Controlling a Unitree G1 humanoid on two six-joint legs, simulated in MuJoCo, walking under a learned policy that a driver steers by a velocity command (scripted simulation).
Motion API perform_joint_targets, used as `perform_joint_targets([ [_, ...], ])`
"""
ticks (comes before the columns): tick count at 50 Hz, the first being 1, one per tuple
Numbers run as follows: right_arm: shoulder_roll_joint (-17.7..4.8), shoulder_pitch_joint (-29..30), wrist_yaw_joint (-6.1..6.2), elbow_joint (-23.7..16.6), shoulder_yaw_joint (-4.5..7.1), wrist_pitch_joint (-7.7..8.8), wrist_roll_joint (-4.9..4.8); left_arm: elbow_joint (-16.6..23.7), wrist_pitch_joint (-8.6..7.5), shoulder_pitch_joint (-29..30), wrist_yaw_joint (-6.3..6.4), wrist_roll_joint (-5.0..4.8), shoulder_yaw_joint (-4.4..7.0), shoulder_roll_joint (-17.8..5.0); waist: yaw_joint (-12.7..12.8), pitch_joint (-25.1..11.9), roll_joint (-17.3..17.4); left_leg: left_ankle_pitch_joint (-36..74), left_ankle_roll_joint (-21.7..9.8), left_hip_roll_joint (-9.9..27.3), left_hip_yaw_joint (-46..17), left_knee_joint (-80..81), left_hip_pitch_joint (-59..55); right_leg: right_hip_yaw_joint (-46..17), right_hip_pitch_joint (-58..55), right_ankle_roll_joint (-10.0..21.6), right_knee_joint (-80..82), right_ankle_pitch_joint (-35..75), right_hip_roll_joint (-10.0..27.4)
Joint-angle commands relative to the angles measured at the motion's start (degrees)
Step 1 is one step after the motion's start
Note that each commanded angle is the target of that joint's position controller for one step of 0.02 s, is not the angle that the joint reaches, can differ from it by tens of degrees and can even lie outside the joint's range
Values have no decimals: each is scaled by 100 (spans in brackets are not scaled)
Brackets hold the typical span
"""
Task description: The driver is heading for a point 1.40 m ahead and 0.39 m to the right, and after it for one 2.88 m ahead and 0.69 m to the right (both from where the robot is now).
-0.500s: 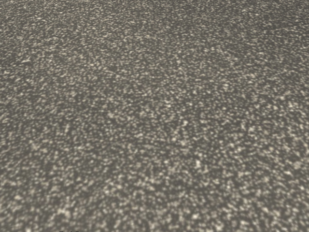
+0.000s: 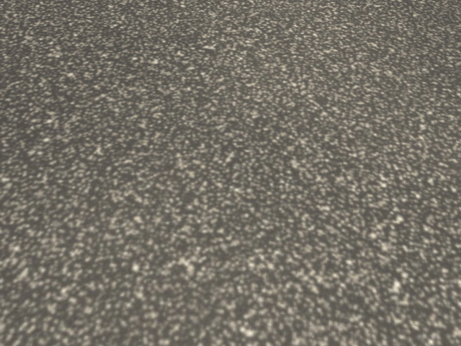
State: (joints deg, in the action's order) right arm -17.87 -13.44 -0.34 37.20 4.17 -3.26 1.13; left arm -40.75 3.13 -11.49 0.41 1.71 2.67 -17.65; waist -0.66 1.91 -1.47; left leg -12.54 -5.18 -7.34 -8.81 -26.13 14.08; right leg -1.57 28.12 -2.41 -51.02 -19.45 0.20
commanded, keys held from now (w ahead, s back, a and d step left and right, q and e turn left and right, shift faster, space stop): e+shift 0.62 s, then q+shift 0.20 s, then w+q+shift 0.18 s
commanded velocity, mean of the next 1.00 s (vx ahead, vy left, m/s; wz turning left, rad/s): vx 0.11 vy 0.00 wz -0.34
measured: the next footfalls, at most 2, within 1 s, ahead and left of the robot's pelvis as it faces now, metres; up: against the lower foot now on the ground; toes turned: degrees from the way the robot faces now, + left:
right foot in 0.18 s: +0.07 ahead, -0.11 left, +0.00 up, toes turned -3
left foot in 0.70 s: +0.24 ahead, +0.02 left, +0.00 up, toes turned -39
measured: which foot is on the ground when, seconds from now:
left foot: down 0.00-0.18, up 0.20-0.68, down 0.70-1.00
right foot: up 0.00-0.16, down 0.18-0.70, up 0.72-1.00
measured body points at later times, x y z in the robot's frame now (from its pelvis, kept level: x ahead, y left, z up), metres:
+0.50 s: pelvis +0.07 -0.04 +0.00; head +0.11 -0.08 +0.45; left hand +0.23 +0.23 -0.10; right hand +0.14 -0.36 -0.11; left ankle +0.16 +0.10 -0.68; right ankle +0.03 -0.11 -0.74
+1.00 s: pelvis +0.16 -0.04 +0.01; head +0.19 -0.03 +0.45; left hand +0.41 +0.15 -0.10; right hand +0.09 -0.32 -0.11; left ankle +0.21 +0.04 -0.74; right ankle +0.08 -0.12 -0.73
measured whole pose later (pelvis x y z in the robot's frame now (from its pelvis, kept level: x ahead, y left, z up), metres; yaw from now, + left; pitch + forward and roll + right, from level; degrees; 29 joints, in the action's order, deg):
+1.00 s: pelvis +0.16 -0.04 +0.01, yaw -23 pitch +2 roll -2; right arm -16.8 -18.9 -1.3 46.1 3.0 -2.7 0.8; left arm -41.7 -0.1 -9.6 0.2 1.2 1.5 -18.4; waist -1.3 1.2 -0.7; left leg -9.8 -3.0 -7.8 -16.3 -23.0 13.3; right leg -5.1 11.5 0.6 -29.6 -24.6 -5.3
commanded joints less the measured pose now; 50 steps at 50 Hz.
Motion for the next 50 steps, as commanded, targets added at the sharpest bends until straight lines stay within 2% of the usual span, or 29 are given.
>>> perform_joint_targets([
  [1,-607,-395,-51,-152,90,98,117,412,-110,410,-130,12,56,-401,-363,-171,1161,-2207,-772,1647,-1635,1427,-440,232,153,156,473,-109,60],
  [3,-629,-377,-2,-50,59,167,136,341,-174,380,-158,-37,13,-311,-324,141,855,-1452,-741,1726,-1328,1337,-293,220,-201,326,942,-242,-17],
  [5,-741,-290,84,25,66,244,123,299,-235,238,-156,-81,8,-312,-203,198,690,-569,-709,1790,-1012,1049,-213,250,-670,509,1334,-310,-161],
  [7,-794,-47,162,23,67,268,16,245,-287,-67,-143,-97,27,-317,85,77,577,474,-555,1737,-656,461,-95,400,-1349,638,2103,85,-333],
  [8,-722,-13,200,23,41,284,-20,219,-323,-218,-126,-80,49,-372,176,-22,470,682,-370,1584,-467,39,-4,140,-1696,711,2558,286,-337],
  [9,-567,75,225,-67,5,297,0,211,-372,-471,-113,-21,115,-665,240,-112,-145,432,-90,1183,-57,-902,302,-1093,-1994,888,3166,351,348],
  [10,-399,261,216,-397,-50,299,26,267,-380,-604,-114,-91,326,-1432,122,-66,-1107,-1309,325,113,821,-2023,1596,-3166,-2522,1521,3457,1487,1575],
  [11,-528,398,234,-461,-53,291,100,95,-346,-1157,-169,-135,369,-1364,325,-92,-1090,-2464,395,44,539,-2754,2228,-3944,-2753,2039,3540,2197,1903],
  [12,-562,279,218,-340,-40,286,85,106,-337,-1083,-168,-185,354,-1163,211,-34,-620,-2177,444,274,334,-3267,2329,-3512,-2812,2085,3376,2376,1708],
  [13,-545,318,197,-256,-40,278,43,146,-312,-848,-145,-204,340,-1008,139,44,-365,-1781,519,440,324,-3389,2305,-2969,-2643,1923,3294,2586,1375],
  [15,-508,424,157,-248,-47,241,30,224,-256,-549,-73,-213,335,-878,56,-115,-353,-1213,697,578,379,-3275,2159,-2354,-2585,1587,3208,3259,850],
  [17,-433,402,116,-198,-85,175,47,209,-213,-651,-59,-219,374,-911,76,-458,-269,-985,835,520,464,-3343,2024,-2178,-2654,1508,3035,3932,660],
  [22,-444,846,125,-312,-140,122,13,199,-111,-929,1,-192,482,-1058,293,-479,-360,-806,928,485,367,-2750,2265,-2605,-2714,1422,2908,3449,476],
  [28,-611,1155,172,-375,-174,243,-44,296,-64,-806,3,-122,562,-1238,363,-463,-498,-656,789,295,182,-1972,1812,-3212,-2495,1312,2570,3766,332],
  [31,-688,1030,207,-364,-181,317,-92,391,-54,-536,-20,-99,572,-1263,259,-432,-622,-637,703,208,110,-1278,1090,-3519,-2191,1139,2421,3874,208],
  [33,-723,463,254,-159,-159,364,-86,461,-60,-195,9,-122,496,-1115,-12,-518,-724,-149,615,309,270,-302,103,-3286,-1900,830,2267,3558,86],
  [34,-699,302,295,-91,-153,405,-38,430,-84,-201,41,-181,421,-967,-102,-525,-559,553,515,489,226,410,-579,-3064,-1575,615,2045,2945,-73],
  [35,-882,462,341,-153,-132,422,28,347,-119,-675,56,-187,297,-599,140,-737,446,511,223,1459,-859,886,-1164,-2432,-1226,361,1289,1004,-465],
  [36,-1249,719,305,-298,-136,346,25,339,-80,-1186,100,-155,257,-456,403,-795,1436,1394,-395,2673,-2590,1064,-1383,-1510,-531,185,646,-1730,-1417],
  [37,-903,342,222,-80,-202,322,24,141,-27,-1132,147,-42,318,-856,229,-771,1128,1645,-862,2708,-3075,1038,-854,-1478,-779,191,294,-1734,-1146],
  [38,-415,511,156,0,-357,347,-10,8,10,-947,138,-48,266,-756,308,-498,815,1268,-735,2350,-2547,1023,-508,-1484,-1038,184,454,-1270,-840],
  [39,-310,702,110,65,-387,331,-12,-23,28,-719,87,-44,219,-684,338,-324,872,799,-464,1836,-1969,1038,-371,-1127,-1190,140,786,-935,-627],
  [41,-848,546,96,192,-182,257,18,54,7,-370,31,-32,214,-778,246,-181,1419,1158,-241,1295,-1751,874,-509,-521,-998,71,828,-753,-704],
  [42,-1091,113,67,320,-56,203,-17,55,-34,-353,-2,29,201,-861,152,-434,1261,165,-328,1240,-1922,989,-745,-299,-865,58,622,-962,-785],
  [43,-1180,-122,25,391,19,166,-44,101,-81,-205,-49,52,179,-875,82,-448,1152,-1400,-439,1257,-2194,1243,-803,-286,-700,88,562,-1120,-757],
  [45,-1168,-192,-42,454,104,139,-48,228,-198,202,-98,50,115,-792,36,-68,1306,-2734,-571,1270,-2604,1674,-509,-286,-521,156,762,-1252,-668],
  [47,-1044,-93,-74,455,150,168,-43,268,-352,383,-59,3,43,-663,73,54,1168,-2297,-513,1079,-2563,1639,-133,-316,-919,220,1339,-964,-636],
  [49,-988,431,-104,306,207,168,-21,144,-454,-84,20,-94,3,-534,446,-31,1030,-1752,-199,682,-2184,1432,631,-168,-2144,364,2635,-448,-712],
  [50,-946,902,-92,145,235,155,-8,-79,-472,-788,113,-115,25,-564,873,33,886,-1575,191,318,-1804,1155,1424,87,-3320,467,3768,365,-671],
])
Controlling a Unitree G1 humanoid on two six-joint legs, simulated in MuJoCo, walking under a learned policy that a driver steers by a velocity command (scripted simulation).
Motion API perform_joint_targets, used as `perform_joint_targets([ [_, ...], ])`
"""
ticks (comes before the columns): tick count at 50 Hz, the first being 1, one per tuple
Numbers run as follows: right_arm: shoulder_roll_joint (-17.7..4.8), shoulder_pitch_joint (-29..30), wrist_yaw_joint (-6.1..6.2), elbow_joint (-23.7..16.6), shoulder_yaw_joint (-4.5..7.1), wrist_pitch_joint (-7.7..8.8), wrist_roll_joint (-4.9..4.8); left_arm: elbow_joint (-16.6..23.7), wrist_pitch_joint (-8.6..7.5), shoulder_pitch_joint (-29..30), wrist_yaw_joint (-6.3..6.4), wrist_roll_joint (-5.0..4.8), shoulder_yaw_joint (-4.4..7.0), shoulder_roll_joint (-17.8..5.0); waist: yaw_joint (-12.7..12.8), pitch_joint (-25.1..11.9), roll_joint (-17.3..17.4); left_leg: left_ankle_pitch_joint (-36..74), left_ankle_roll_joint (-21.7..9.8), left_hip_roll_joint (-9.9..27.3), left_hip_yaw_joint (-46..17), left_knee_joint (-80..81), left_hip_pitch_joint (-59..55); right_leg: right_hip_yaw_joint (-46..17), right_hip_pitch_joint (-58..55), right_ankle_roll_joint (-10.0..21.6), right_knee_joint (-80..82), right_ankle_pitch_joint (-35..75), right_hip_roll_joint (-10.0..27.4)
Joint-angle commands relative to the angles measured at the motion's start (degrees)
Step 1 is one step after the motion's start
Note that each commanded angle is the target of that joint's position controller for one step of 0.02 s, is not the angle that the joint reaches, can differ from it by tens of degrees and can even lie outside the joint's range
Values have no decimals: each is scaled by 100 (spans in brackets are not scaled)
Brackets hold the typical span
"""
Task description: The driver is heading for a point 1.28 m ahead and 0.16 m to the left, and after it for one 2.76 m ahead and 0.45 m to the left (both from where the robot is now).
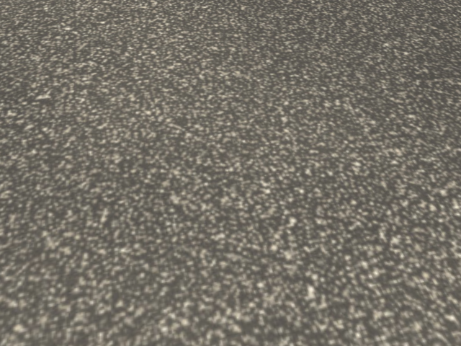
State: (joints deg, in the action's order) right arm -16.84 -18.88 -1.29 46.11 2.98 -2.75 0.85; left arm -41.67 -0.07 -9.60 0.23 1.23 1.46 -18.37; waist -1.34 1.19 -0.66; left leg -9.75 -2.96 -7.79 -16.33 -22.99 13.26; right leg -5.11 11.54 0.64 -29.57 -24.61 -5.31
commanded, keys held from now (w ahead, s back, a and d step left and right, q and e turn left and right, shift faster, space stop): w+q+shift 0.34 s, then q+shift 0.04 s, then e+shift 0.62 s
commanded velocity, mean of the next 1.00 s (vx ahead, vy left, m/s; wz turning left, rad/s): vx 0.45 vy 0.00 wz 0.10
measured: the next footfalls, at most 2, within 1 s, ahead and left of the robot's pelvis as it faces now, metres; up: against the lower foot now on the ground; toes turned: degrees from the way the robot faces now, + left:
right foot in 0.02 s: +0.01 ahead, -0.10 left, +0.00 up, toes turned +6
left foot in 0.46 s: +0.38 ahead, +0.21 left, +0.00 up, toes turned +27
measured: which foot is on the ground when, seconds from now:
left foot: down 0.00-0.02, up 0.04-0.44, down 0.46-0.92, up 0.94-1.00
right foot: up 0.00-0.00, down 0.02-0.42, up 0.44-0.92, down 0.94-1.00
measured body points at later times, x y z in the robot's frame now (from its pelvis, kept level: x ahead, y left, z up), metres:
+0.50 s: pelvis +0.26 +0.11 -0.05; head +0.32 +0.12 +0.39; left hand +0.10 +0.33 -0.18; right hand +0.57 -0.01 -0.14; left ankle +0.35 +0.19 -0.75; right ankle +0.04 -0.11 -0.64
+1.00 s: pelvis +0.45 +0.16 -0.04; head +0.49 +0.16 +0.41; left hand +0.51 +0.44 -0.15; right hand +0.63 -0.07 -0.16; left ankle +0.35 +0.23 -0.69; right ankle +0.54 +0.12 -0.75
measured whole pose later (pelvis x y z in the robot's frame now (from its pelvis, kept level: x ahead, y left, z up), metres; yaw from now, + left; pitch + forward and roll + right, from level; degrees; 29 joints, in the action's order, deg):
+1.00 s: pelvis +0.45 +0.16 -0.04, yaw +5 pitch -1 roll +0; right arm -13.5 -8.1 1.4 43.3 1.9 -1.3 1.0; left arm -42.2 1.0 -14.6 -0.7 0.8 3.5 -13.6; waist 2.8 5.0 1.5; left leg -34.4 0.6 1.6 9.3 -64.7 19.0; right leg 5.1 26.0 7.7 -39.7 -13.8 -4.5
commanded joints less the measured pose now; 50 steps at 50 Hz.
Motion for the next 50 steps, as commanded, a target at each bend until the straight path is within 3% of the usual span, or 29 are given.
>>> perform_joint_targets([
  [1,-835,1590,31,-832,343,156,-41,-181,-174,-1621,252,-17,264,-901,1158,-50,427,-1902,503,-122,-386,47,2892,277,-3374,259,1817,1077,388],
  [2,-206,875,58,-768,186,223,-200,-31,-209,-1231,332,-30,318,-1165,775,-483,-1086,-2289,263,-171,372,-2246,3344,-1464,-3527,369,1814,-483,2182],
  [3,-408,1222,53,-1028,151,281,-118,251,-201,-516,359,72,370,-1444,660,-129,-889,-1496,205,268,750,-2977,3944,-2866,-2311,843,2221,-1854,3015],
  [4,-651,1528,-28,-1156,184,300,-52,230,-257,-282,308,163,312,-1098,474,177,-462,-1006,162,829,761,-3448,3948,-2682,-1806,1001,2160,-1872,3004],
  [5,-724,1400,-119,-1056,219,305,-10,215,-336,-231,237,118,221,-775,382,279,-281,-738,169,836,791,-3723,4027,-2122,-1789,882,2173,-1452,2618],
  [6,-685,1164,-184,-933,219,278,37,190,-409,-356,193,106,195,-714,376,238,-339,-560,215,813,911,-4019,4002,-1504,-1831,735,2203,-834,2302],
  [8,-639,1153,-316,-924,201,219,123,-3,-493,-813,151,79,194,-736,471,313,-353,-353,184,969,1223,-4609,4187,-664,-1848,613,2262,-105,2005],
  [12,-546,1912,-439,-1261,111,200,96,-294,-606,-1377,-4,109,168,-595,635,764,-392,58,81,1138,1529,-4643,4425,399,-1557,501,2464,915,1775],
  [15,-410,2502,-532,-1519,-9,219,114,-461,-674,-1499,2,116,133,-492,653,1086,-374,317,-33,1193,2013,-3704,4138,1085,-1371,405,2620,1963,1690],
  [17,-266,2779,-576,-1645,-117,232,110,-593,-688,-1626,31,122,134,-548,656,1112,-314,235,-264,1079,2504,-2953,3589,1547,-1442,270,2527,3522,1689],
  [18,-176,2691,-558,-1648,-170,237,103,-596,-686,-1481,53,126,133,-608,486,1032,-317,133,-422,857,2785,-2479,2922,1866,-1365,178,2127,5590,1633],
  [20,-252,1842,-470,-1429,-158,273,194,-706,-601,-1670,162,77,183,-878,-4,289,-574,-173,-611,240,3013,-2126,1350,1846,-1366,144,548,8899,1834],
  [21,-404,740,-403,-1096,-69,321,246,-742,-563,-1625,203,44,193,-1016,-529,-312,-698,-78,-750,86,2602,-1830,-22,1654,-1011,203,-649,9010,1992],
  [22,-647,-421,-294,-665,52,399,285,-699,-588,-1421,167,-37,159,-999,-1083,-841,-667,880,-915,230,1975,-890,-1675,1686,-277,244,-2035,7805,1850],
  [23,-1083,-525,-151,-398,159,417,293,-628,-599,-1645,47,4,28,-330,-665,-1219,311,2136,-1029,1534,732,-1046,-3235,1634,1252,198,-4099,807,1029],
  [24,-1694,-713,-76,-661,321,459,218,-449,-525,-2470,107,-442,-49,-211,-501,-3234,1143,4575,-2087,3759,-2245,-1259,-4991,438,2436,139,-6601,-1205,407],
  [25,-1395,-793,55,-664,349,407,63,-396,-522,-1356,163,-376,92,-749,-992,-3290,-259,5366,-1769,3247,-1343,-931,-4128,-380,2239,164,-6477,-41,455],
  [26,-1219,-273,107,-494,256,462,61,-291,-522,-1251,138,-443,23,-415,-489,-2055,108,5126,-1617,3174,-570,-622,-2969,-246,2375,123,-6026,186,637],
  [27,-738,105,97,-463,131,510,73,-444,-488,-1353,115,-264,3,-345,-141,-1098,-303,4562,-1341,2929,-57,-229,-1800,-18,2239,93,-5312,243,911],
  [29,-314,482,122,-432,-38,608,18,-768,-169,-1833,40,-29,33,-169,293,-372,-67,4341,-1114,2612,940,401,-275,157,1396,7,-4655,205,1010],
  [32,-367,692,104,-352,-21,760,17,-770,32,-1873,-37,-43,105,84,547,-288,220,4674,-968,2299,1859,715,188,429,1263,-4,-4168,699,898],
  [37,-28,1103,260,-387,-113,688,-58,-448,33,-1163,-149,-9,117,298,538,-117,765,3883,-582,1746,3054,620,-118,921,1590,93,-2323,2330,856],
  [42,-277,633,380,-272,4,519,-69,-64,109,-654,-287,118,144,273,217,-134,624,3897,-538,2286,3162,-104,-881,1321,1480,325,-1267,2098,695],
  [45,-438,690,403,-346,94,367,-76,47,132,-977,-215,111,257,112,352,-214,597,4445,-393,2523,3159,-1263,-924,1395,1066,628,-981,1016,382],
  [46,-491,779,374,-377,118,316,-93,5,83,-1368,-150,97,298,75,571,-385,447,4292,-266,2483,3203,-2117,-776,1286,617,805,-593,1093,299],
  [47,-626,822,329,-449,163,277,-100,-55,1,-1935,-61,95,418,-268,955,-620,-200,2968,62,2089,3253,-3634,-68,390,-267,1147,56,2918,631],
  [48,-136,653,221,-757,74,201,7,-39,39,-1668,30,5,598,-1011,373,-526,-1429,-2770,459,719,3124,-5361,1720,-1890,-908,1902,-23,6535,1900],
  [49,18,448,219,-913,-42,124,102,147,87,-1730,-14,-190,718,-1322,448,-1466,-1253,-3186,620,411,1494,-5956,2155,-3565,-1227,2663,850,4955,2472],
  [50,-194,660,248,-872,-28,139,112,262,161,-1392,-1,-158,703,-1081,424,-1044,-460,-2767,592,680,1165,-5794,2402,-3317,-879,2552,1199,2831,2447],
])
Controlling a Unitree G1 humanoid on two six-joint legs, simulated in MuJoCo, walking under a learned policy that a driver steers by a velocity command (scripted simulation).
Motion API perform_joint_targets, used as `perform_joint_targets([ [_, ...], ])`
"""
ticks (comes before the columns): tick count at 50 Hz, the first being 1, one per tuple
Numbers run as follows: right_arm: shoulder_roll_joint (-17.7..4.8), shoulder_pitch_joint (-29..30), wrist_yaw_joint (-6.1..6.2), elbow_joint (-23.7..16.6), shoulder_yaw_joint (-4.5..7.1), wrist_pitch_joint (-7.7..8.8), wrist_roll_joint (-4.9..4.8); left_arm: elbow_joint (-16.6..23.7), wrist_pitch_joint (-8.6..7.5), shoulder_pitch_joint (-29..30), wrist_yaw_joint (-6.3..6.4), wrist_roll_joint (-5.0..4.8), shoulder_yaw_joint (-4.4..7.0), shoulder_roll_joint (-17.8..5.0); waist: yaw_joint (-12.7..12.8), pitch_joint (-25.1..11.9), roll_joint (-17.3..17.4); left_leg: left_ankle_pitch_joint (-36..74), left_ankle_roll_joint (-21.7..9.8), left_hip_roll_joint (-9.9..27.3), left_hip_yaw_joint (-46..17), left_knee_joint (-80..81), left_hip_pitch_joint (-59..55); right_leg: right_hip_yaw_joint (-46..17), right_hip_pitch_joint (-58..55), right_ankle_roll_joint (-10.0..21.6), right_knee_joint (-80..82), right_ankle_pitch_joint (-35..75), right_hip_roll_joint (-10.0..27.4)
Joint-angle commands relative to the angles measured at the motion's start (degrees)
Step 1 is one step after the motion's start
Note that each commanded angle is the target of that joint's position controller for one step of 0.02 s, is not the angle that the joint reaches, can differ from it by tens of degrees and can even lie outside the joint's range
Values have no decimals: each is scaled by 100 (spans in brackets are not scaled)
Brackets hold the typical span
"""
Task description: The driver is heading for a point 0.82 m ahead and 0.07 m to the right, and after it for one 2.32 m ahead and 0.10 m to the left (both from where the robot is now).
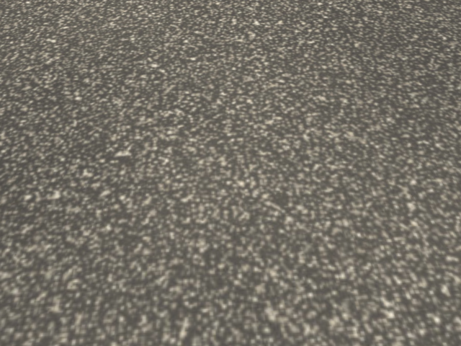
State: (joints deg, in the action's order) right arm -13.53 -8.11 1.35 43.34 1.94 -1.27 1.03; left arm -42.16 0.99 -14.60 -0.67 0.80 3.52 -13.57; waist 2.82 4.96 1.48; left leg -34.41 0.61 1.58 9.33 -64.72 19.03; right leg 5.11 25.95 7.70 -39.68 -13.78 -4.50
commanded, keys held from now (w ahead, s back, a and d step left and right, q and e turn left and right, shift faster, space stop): e+shift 0.24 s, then w+e+shift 0.10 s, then w+q+shift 0.66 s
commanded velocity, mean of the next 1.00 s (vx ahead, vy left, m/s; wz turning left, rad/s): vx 0.55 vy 0.00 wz -0.09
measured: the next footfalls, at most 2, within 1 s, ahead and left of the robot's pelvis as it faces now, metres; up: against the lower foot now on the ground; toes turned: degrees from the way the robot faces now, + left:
left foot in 0.42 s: +0.14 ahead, +0.13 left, +0.00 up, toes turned -28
right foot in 0.78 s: +0.22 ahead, -0.15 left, +0.00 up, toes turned -10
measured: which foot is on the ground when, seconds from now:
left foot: up 0.00-0.40, down 0.42-0.78, up 0.80-1.00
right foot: down 0.00-0.42, up 0.44-0.76, down 0.78-1.00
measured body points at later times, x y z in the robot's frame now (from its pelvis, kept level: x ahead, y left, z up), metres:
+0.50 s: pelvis +0.08 +0.05 +0.03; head +0.09 +0.06 +0.48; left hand +0.36 +0.22 -0.06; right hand +0.02 -0.25 -0.08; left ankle +0.11 +0.15 -0.71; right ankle +0.07 -0.06 -0.67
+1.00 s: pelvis +0.31 -0.04 +0.02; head +0.33 -0.04 +0.47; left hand +0.39 +0.25 -0.09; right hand +0.43 -0.33 -0.08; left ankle +0.36 +0.07 -0.62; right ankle +0.18 -0.14 -0.71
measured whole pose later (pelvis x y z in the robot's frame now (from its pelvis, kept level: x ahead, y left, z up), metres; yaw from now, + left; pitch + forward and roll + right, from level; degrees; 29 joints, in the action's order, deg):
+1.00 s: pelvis +0.31 -0.04 +0.02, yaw -4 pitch +4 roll -2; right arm -19.4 -12.1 -4.0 42.0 5.1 -0.2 1.9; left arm -43.6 -5.6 -21.5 0.6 2.1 2.9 -16.8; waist 1.4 -2.4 3.2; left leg -14.0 -4.4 3.0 0.4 -70.5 42.5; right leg 6.5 0.9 -0.7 -17.3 -20.1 -0.7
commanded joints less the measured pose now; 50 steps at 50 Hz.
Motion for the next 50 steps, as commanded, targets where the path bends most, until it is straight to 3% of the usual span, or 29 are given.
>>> perform_joint_targets([
  [1,-652,-34,7,-626,117,41,59,355,142,-486,118,-59,391,-1207,-89,-660,-251,280,176,-127,-1399,-1174,1940,-3851,-1676,1550,2422,655,2044],
  [2,-739,143,49,-648,150,73,70,390,181,-200,120,-76,314,-986,-240,-385,-81,715,163,3,-1367,-617,1849,-3404,-1336,1187,2522,407,1697],
  [3,-752,84,72,-632,159,36,113,473,175,6,134,-90,295,-870,-308,-422,-207,978,186,43,-1315,-252,1551,-3020,-1161,957,2467,646,1412],
  [6,-484,-71,52,-582,89,-115,83,481,104,-64,60,-34,366,-1064,-283,-895,-150,1182,286,-116,-1281,348,1157,-2668,-1304,648,2136,1613,1032],
  [12,-616,290,72,-754,109,-127,41,555,193,-181,31,21,481,-1317,13,-858,-713,1402,312,-298,-1497,1337,1329,-3429,-1449,433,2320,-346,823],
  [13,-678,236,49,-747,113,-91,73,562,192,-231,13,21,501,-1365,35,-1058,-763,1345,298,-333,-1505,1473,1191,-3637,-1481,455,2460,-1366,777],
  [15,-797,179,-9,-740,138,-7,91,662,177,-55,-51,68,526,-1467,-13,-1080,-1053,1134,229,-437,-1501,1787,925,-4039,-1323,457,2645,-2623,768],
  [18,-792,-243,-53,-571,137,148,-30,829,131,533,-113,115,469,-1310,-342,-904,-1117,1040,51,-493,-1313,2653,-182,-3805,-477,290,2473,-2404,644],
  [20,-741,-1460,10,-135,154,228,-81,926,79,1032,-101,139,350,-1025,-989,-866,-803,1871,-216,-380,-830,3892,-1825,-3148,563,-23,1990,-2203,329],
  [21,-897,-1909,77,32,191,288,-16,902,19,996,-34,166,246,-703,-1169,-648,62,1215,-327,29,-1356,4566,-2280,-2532,1251,-223,648,-2378,-132],
  [22,-1057,-1856,81,-75,153,374,100,917,-103,790,21,128,21,-59,-965,-547,887,-518,-427,1333,-3340,4911,-2125,-1907,1775,-343,-1372,-1861,-807],
  [23,-1573,-1047,16,-262,284,402,276,1158,-224,771,-55,30,-3,-266,-427,21,811,-1842,-931,1906,-5540,5991,-1296,-1948,2594,-401,-1786,-1045,-608],
  [24,-1517,-665,-63,-316,341,427,188,1148,-296,729,-83,89,51,-622,-132,298,427,-1894,-1244,1994,-5692,6051,-953,-1991,2618,-445,-1948,-392,-141],
  [25,-1330,-479,-163,-333,313,446,29,1050,-322,746,-128,177,99,-936,-22,180,178,-1238,-1212,1654,-5025,5844,-1003,-1555,2445,-614,-1908,54,196],
  [26,-1203,-660,-239,-310,288,466,-33,959,-322,816,-155,279,116,-1082,-165,-91,107,-563,-1112,1205,-4320,5685,-969,-1160,2017,-773,-1792,235,313],
  [28,-1057,-1234,-270,-108,257,518,-75,1026,-311,1084,-223,324,32,-900,-471,-210,515,267,-1100,716,-3624,5741,-731,-808,1390,-952,-1508,435,391],
  [31,-1116,-1828,-226,103,351,488,-45,1258,-321,1695,-243,155,-146,-554,-769,-100,676,789,-1166,519,-3482,5721,-839,-595,1029,-1059,-437,305,284],
  [34,-1214,-1977,-208,178,443,406,-30,1387,-400,2097,-206,78,-203,-460,-907,-123,834,976,-1222,456,-3477,5508,-816,-468,340,-1073,599,-211,41],
  [36,-1161,-1930,-228,226,471,361,-17,1393,-462,2012,-123,12,-200,-443,-820,-173,869,1156,-1223,417,-3520,5266,-484,-434,-578,-1017,1214,-331,-72],
  [37,-1138,-1790,-233,218,483,365,-39,1292,-509,1665,-44,-13,-180,-460,-597,-284,762,1465,-1152,345,-3468,5020,-153,-463,-1425,-936,1665,36,-56],
  [38,-1136,-1642,-237,187,504,416,-71,1109,-568,1059,78,23,-94,-680,-291,-565,566,1985,-1024,147,-3266,4462,395,-630,-2640,-817,1829,155,104],
  [39,-1069,-1331,-255,77,505,524,-150,912,-617,68,214,120,66,-1122,318,-1087,170,2161,-841,-180,-2850,3235,1295,-1208,-4160,-609,1817,-233,802],
  [40,-486,-1274,-257,-238,339,638,-406,783,-589,-1011,319,335,260,-1780,816,-2180,-1222,1049,-565,-669,-1896,1299,2693,-3173,-5920,-160,2119,-2293,2542],
  [41,-585,-1081,-192,-404,276,589,-285,641,-536,-889,327,326,308,-1831,596,-2003,-1456,710,-622,-406,-1452,167,3297,-4466,-5068,183,2441,-3122,3146],
  [42,-717,-786,-196,-361,308,506,-132,718,-548,-505,288,333,161,-1249,396,-1343,-816,1158,-668,-28,-1440,-435,3443,-3976,-4332,195,2370,-2928,2910],
  [43,-671,-657,-278,-326,305,462,-41,695,-581,-330,231,285,55,-882,275,-936,-530,1460,-638,118,-1374,-544,3405,-3229,-3811,116,2494,-2226,2589],
  [44,-645,-657,-368,-306,315,400,19,624,-599,-294,203,254,-4,-700,151,-715,-558,1577,-604,236,-1328,-530,3318,-2662,-3456,19,2699,-1742,2348],
  [46,-534,-412,-510,-421,284,241,117,373,-672,-456,167,150,-31,-626,18,-187,-808,1700,-535,415,-1259,-656,3556,-1878,-3054,-111,2985,-916,2082],
  [50,-491,294,-648,-889,188,143,101,62,-842,-452,94,104,-37,-597,-293,156,-819,2415,-490,510,-1236,-632,3767,-656,-2629,-218,3314,834,1981],
])
Keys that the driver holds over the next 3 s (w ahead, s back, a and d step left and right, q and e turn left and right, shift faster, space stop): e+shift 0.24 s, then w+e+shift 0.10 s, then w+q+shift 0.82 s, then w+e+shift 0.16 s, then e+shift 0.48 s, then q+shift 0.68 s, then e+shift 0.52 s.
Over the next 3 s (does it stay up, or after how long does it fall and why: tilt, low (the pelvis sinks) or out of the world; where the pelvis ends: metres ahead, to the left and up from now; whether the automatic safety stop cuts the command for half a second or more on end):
stays up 1.07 0.13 0.02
